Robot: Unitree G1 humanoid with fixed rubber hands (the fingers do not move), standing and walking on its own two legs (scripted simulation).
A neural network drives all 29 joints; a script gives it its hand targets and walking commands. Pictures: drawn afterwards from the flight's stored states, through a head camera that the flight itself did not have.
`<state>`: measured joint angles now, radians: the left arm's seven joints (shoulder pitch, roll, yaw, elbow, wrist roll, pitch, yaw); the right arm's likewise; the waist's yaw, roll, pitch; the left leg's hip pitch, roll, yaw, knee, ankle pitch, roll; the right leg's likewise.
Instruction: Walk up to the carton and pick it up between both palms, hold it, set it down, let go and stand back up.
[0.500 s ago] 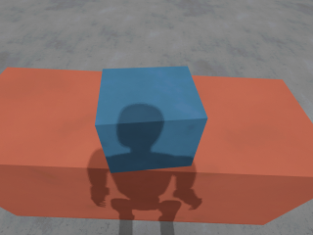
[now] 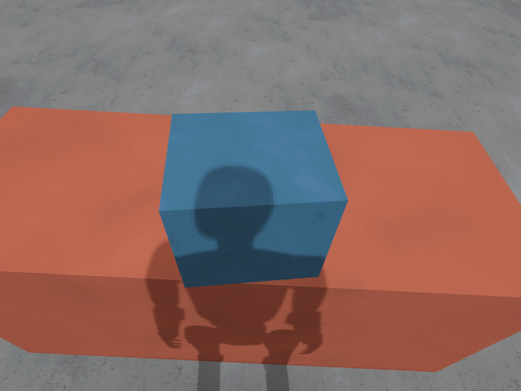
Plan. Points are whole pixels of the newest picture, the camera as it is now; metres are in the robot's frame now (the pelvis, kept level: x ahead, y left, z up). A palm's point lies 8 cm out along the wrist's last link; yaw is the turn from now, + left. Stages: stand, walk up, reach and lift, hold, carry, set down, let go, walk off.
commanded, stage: walk up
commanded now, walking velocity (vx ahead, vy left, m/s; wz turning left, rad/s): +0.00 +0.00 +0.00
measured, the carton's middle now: (249, 199) +0.46 +0.04 +0.00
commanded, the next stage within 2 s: stand in 2.00 s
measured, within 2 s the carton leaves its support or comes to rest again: neither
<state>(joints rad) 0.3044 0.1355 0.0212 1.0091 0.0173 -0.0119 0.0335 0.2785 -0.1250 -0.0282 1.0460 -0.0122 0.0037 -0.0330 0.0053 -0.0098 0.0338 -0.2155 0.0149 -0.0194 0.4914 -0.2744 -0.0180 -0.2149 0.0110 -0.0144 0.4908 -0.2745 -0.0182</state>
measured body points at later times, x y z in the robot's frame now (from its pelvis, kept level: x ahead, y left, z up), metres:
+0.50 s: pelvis -0.01 +0.06 +0.00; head +0.00 +0.10 +0.44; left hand -0.04 +0.31 -0.18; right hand +0.06 -0.16 -0.14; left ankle +0.01 +0.17 -0.74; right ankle -0.02 -0.09 -0.69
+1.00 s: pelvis -0.01 -0.01 +0.00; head -0.01 -0.03 +0.45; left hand -0.03 +0.22 -0.15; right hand +0.00 -0.25 -0.17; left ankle +0.00 +0.16 -0.68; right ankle -0.02 -0.11 -0.74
